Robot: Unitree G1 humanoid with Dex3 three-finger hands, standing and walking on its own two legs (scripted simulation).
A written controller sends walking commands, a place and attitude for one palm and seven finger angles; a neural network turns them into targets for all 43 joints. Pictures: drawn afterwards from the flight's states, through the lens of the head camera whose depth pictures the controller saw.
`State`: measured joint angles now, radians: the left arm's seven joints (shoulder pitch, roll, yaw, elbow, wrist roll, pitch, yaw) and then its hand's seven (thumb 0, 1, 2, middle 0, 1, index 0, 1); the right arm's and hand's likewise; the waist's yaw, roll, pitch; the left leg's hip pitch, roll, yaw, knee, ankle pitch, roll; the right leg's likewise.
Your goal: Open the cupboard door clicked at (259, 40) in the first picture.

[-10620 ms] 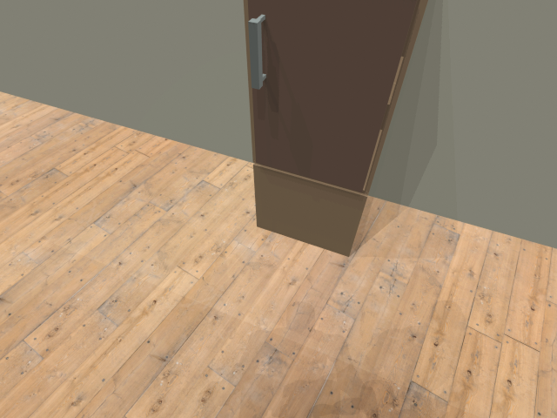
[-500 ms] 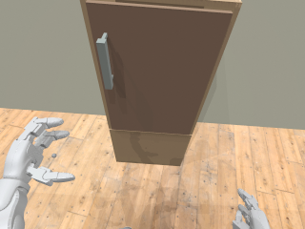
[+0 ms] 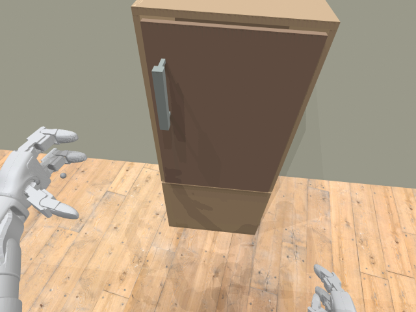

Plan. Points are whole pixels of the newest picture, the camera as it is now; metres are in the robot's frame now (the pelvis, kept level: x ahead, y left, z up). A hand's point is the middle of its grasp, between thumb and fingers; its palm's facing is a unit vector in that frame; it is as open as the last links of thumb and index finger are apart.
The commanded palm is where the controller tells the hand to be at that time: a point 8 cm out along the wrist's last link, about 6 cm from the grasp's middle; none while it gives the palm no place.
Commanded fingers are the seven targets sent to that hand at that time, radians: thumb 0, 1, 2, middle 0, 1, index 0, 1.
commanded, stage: raise the hand with hooked fingers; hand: left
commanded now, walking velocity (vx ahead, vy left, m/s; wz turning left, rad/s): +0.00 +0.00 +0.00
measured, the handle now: (163, 95) +0.59 +0.17 +0.09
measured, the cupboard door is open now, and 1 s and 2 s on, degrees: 0 0 0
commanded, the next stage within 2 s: move the hooked fingers beside the handle in 0.42 s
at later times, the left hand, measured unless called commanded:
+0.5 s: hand (86, 183) +0.29 +0.24 +0.11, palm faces +0.02 -1.00 -0.03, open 14.0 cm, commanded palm +0.26 +0.29 +0.12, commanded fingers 0.00 -0.50 0.30 -0.30 -1.20 -0.30 -1.20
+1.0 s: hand (110, 151) +0.37 +0.23 +0.12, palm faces +0.01 -1.00 -0.02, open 14.0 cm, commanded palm +0.34 +0.28 +0.11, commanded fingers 0.00 -0.50 0.30 -0.30 -1.20 -0.30 -1.20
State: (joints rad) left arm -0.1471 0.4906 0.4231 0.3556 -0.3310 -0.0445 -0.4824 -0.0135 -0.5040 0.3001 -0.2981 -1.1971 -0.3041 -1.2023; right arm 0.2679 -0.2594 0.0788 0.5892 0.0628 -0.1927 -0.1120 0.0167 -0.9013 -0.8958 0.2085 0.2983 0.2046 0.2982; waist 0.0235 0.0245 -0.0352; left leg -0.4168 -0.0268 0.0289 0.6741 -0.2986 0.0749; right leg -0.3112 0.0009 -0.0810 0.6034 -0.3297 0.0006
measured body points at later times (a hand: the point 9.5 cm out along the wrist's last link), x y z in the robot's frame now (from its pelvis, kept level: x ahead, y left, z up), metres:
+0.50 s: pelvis +0.00 -0.03 +0.00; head +0.01 -0.03 +0.45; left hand +0.28 +0.30 +0.12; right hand +0.17 -0.27 -0.07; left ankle +0.03 +0.06 -0.72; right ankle -0.01 -0.13 -0.72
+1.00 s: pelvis +0.00 -0.04 +0.00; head +0.03 -0.05 +0.44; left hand +0.36 +0.28 +0.12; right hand +0.12 -0.31 -0.10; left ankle +0.03 +0.06 -0.72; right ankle -0.01 -0.13 -0.72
